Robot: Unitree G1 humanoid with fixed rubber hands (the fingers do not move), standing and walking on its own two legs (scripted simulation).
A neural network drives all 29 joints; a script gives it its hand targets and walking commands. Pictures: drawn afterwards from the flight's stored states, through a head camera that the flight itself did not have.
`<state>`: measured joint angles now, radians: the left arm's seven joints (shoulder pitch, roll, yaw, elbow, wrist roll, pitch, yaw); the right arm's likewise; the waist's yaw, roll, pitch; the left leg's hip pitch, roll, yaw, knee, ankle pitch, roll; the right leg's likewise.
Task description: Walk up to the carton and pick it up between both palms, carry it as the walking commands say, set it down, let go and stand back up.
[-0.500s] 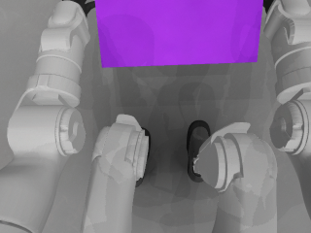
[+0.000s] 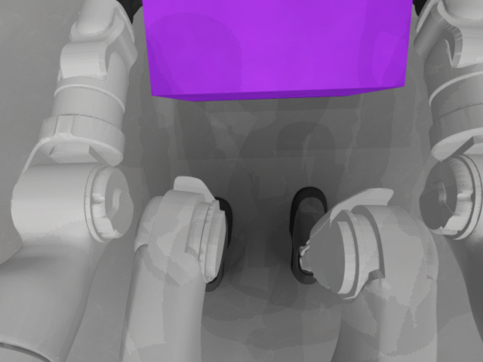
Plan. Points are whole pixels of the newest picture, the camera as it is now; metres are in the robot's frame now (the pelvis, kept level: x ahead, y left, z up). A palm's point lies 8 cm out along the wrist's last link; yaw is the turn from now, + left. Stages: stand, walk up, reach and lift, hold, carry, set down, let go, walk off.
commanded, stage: set down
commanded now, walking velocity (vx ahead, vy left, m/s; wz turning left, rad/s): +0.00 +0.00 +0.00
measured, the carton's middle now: (269, 19) +0.54 -0.01 -0.24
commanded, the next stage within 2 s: none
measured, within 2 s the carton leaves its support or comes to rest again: neither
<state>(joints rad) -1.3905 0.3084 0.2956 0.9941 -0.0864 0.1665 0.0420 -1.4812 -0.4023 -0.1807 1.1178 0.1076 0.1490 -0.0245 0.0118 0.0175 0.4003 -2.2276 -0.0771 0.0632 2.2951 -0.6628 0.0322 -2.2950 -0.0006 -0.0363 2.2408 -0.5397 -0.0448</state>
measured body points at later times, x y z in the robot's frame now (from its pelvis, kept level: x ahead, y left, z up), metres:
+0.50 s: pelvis +0.00 +0.00 +0.00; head +0.37 -0.01 +0.25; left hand +0.55 +0.19 -0.18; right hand +0.56 -0.20 -0.18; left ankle +0.09 +0.10 -0.32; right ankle +0.12 -0.11 -0.32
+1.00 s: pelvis +0.00 +0.00 +0.01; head +0.36 +0.00 +0.27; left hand +0.55 +0.23 -0.14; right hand +0.57 -0.23 -0.14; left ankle +0.09 +0.10 -0.32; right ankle +0.12 -0.11 -0.32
